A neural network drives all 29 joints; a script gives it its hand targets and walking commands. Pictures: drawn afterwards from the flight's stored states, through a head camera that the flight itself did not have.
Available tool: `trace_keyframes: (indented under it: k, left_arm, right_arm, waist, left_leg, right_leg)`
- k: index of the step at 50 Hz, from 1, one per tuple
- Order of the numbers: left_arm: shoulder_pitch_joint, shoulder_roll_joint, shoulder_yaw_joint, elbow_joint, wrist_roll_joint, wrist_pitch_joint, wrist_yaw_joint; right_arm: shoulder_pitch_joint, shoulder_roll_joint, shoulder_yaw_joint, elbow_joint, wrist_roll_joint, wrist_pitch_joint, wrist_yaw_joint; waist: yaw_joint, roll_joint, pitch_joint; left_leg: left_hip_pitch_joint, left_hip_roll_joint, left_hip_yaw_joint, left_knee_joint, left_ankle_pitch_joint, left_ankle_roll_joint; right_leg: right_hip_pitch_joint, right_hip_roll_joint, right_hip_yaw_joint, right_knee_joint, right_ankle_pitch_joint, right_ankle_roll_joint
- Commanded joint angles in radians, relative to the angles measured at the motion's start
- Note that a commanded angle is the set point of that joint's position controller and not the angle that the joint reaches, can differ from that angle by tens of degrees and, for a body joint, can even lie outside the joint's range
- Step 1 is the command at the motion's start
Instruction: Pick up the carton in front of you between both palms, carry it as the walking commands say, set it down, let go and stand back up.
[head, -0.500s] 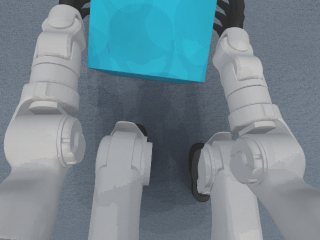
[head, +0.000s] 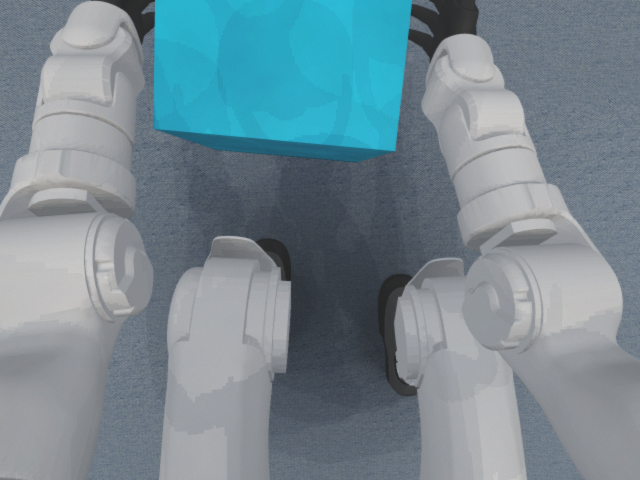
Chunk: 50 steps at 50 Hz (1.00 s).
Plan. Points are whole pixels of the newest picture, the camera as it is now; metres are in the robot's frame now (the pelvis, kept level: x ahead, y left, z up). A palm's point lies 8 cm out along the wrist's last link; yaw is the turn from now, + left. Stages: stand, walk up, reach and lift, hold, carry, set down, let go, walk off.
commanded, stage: set down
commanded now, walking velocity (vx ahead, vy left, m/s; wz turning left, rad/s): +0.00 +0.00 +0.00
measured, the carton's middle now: (289, 61) +0.51 +0.13 -0.24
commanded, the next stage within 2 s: let go in 1.76 s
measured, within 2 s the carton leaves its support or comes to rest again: neither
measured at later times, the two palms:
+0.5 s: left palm (123, 43) +0.49 +0.29 -0.20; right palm (459, 48) +0.54 -0.05 -0.18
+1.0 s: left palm out of the picture +0.51 +0.33 -0.08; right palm out of the picture +0.55 -0.05 -0.08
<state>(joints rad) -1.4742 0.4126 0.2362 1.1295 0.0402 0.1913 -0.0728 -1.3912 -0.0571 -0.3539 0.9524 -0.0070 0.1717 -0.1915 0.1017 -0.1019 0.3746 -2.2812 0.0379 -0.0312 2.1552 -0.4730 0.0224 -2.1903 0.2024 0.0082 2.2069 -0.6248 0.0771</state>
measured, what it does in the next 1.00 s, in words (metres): rises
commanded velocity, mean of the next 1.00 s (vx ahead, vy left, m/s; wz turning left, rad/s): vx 0.00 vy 0.00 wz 0.00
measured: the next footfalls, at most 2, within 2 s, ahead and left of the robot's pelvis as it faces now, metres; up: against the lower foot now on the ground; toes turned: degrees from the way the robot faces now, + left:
none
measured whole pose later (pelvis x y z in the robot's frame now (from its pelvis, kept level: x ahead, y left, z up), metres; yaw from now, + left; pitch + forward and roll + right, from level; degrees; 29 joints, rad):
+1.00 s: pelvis +0.00 +0.01 +0.05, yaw +1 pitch +37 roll -5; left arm -1.37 0.51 0.20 1.05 -0.11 0.13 -0.06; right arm -1.29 -0.14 -0.22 0.83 0.08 0.19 -0.23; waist 0.07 -0.06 0.26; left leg -2.19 -0.01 -0.05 2.00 -0.46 0.02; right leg -2.07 0.13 -0.01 2.04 -0.63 0.06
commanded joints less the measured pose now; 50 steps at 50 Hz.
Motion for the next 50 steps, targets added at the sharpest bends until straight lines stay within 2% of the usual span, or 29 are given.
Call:
trace_keyframes:
  k: [1, 11, 16, 18, 19, 22, 25, 30, 31, 32, 33, 35, 37, 43, 50]
  left_arm:
    - [-0.401, -0.751, -0.174, -0.059, -0.042, -0.006, -0.231]
    - [-0.323, -0.637, -0.097, 0.014, 0.023, -0.001, -0.227]
    - [-0.284, -0.509, -0.039, 0.055, 0.05, -0.017, -0.206]
    - [-0.254, -0.367, 0.001, 0.064, 0.057, -0.038, -0.173]
    - [-0.223, -0.247, 0.032, 0.069, 0.057, -0.055, -0.142]
    - [-0.166, 0.197, 0.09, 0.07, 0.007, -0.131, -0.014]
    - [-0.266, 0.284, 0.037, 0.031, -0.093, -0.186, 0.038]
    - [-0.282, 0.301, -0.05, -0.011, -0.208, -0.217, 0.034]
    - [-0.273, 0.304, -0.058, -0.012, -0.223, -0.214, 0.028]
    - [-0.257, 0.309, -0.065, -0.023, -0.236, -0.209, 0.022]
    - [-0.256, 0.314, -0.076, -0.006, -0.248, -0.203, 0.017]
    - [-0.228, 0.313, -0.075, -0.03, -0.255, -0.189, 0.011]
    - [-0.199, 0.318, -0.069, -0.06, -0.253, -0.172, 0.012]
    - [-0.174, 0.306, -0.043, -0.202, -0.202, -0.102, 0.022]
    - [-0.126, 0.216, -0.015, -0.168, -0.132, -0.07, 0.005]
  right_arm:
    - [-0.566, 0.695, 0.282, -0.054, 0.027, -0.02, 0.222]
    - [-0.479, 0.574, 0.193, 0.021, -0.035, -0.017, 0.221]
    - [-0.428, 0.448, 0.148, 0.042, -0.062, -0.021, 0.203]
    - [-0.375, 0.319, 0.12, 0.039, -0.067, -0.029, 0.175]
    - [-0.328, 0.211, 0.099, 0.032, -0.068, -0.037, 0.149]
    - [-0.231, -0.18, 0.087, 0.032, -0.001, -0.073, 0.043]
    - [-0.272, -0.212, 0.161, 0.015, 0.095, -0.095, 0.017]
    - [-0.284, -0.189, 0.269, -0.063, 0.199, -0.109, 0.023]
    - [-0.277, -0.191, 0.276, -0.077, 0.208, -0.107, 0.022]
    - [-0.275, -0.203, 0.273, -0.089, 0.214, -0.106, 0.018]
    - [-0.267, -0.2, 0.278, -0.097, 0.214, -0.099, 0.013]
    - [-0.233, -0.205, 0.27, -0.135, 0.201, -0.091, 0.003]
    - [-0.206, -0.213, 0.254, -0.177, 0.185, -0.08, -0.012]
    - [-0.175, -0.193, 0.193, -0.315, 0.139, -0.021, -0.048]
    - [-0.081, -0.153, 0.089, -0.192, 0.054, 0.006, -0.026]
  waist:
    - [0.086, -0.012, -0.92]
    - [0.069, -0.015, -0.778]
    - [0.065, -0.016, -0.747]
    - [0.066, -0.011, -0.758]
    - [0.063, -0.007, -0.767]
    - [0.063, 0.022, -0.833]
    - [0.068, 0.044, -0.945]
    - [0.074, 0.073, -1.072]
    - [0.073, 0.078, -1.097]
    - [0.079, 0.087, -1.114]
    - [0.063, 0.071, -1.137]
    - [0.05, 0.09, -1.224]
    - [0.044, 0.104, -1.307]
    - [0.024, 0.157, -1.453]
    - [-0.014, 0.189, -1.201]
  left_leg:
    - [0.571, -0.082, 0.008, -0.158, 0.161, 0.035]
    - [0.493, -0.073, -0.012, -0.162, 0.091, 0.038]
    - [0.49, -0.059, -0.022, -0.155, 0.08, 0.037]
    - [0.515, -0.048, -0.017, -0.153, 0.089, 0.032]
    - [0.532, -0.041, -0.012, -0.152, 0.095, 0.026]
    - [0.591, -0.017, -0.008, -0.148, 0.141, 0.008]
    - [0.656, -0.005, -0.025, -0.124, 0.262, 0.005]
    - [0.767, 0.0, -0.036, -0.1, 0.404, 0.011]
    - [0.789, 0.0, -0.033, -0.099, 0.412, 0.01]
    - [0.749, -0.002, -0.02, -0.11, 0.364, 0.005]
    - [0.796, 0.002, -0.026, -0.117, 0.368, 0.01]
    - [0.91, -0.002, -0.024, -0.109, 0.424, 0.009]
    - [1.008, -0.009, -0.019, -0.115, 0.453, 0.006]
    - [1.129, -0.039, 0.016, -0.218, 0.396, -0.005]
    - [0.936, -0.043, 0.016, -0.362, 0.216, -0.019]
  right_leg:
    - [0.205, 0.011, -0.078, -0.192, 0.086, -0.051]
    - [0.163, 0.0, -0.067, -0.191, 0.05, -0.057]
    - [0.189, -0.011, -0.062, -0.187, 0.042, -0.046]
    - [0.224, -0.02, -0.06, -0.188, 0.047, -0.035]
    - [0.249, -0.028, -0.061, -0.188, 0.054, -0.026]
    - [0.304, -0.058, -0.068, -0.183, 0.11, 0.001]
    - [0.319, -0.071, -0.064, -0.162, 0.193, 0.008]
    - [0.322, -0.082, -0.066, -0.133, 0.268, 0.005]
    - [0.325, -0.083, -0.07, -0.133, 0.269, 0.005]
    - [0.374, -0.087, -0.069, -0.13, 0.257, -0.001]
    - [0.363, -0.086, -0.081, -0.142, 0.246, 0.006]
    - [0.346, -0.083, -0.094, -0.155, 0.245, 0.009]
    - [0.346, -0.077, -0.109, -0.174, 0.23, 0.009]
    - [0.402, -0.052, -0.133, -0.277, 0.174, -0.011]
    - [0.317, -0.062, -0.111, -0.394, 0.084, -0.024]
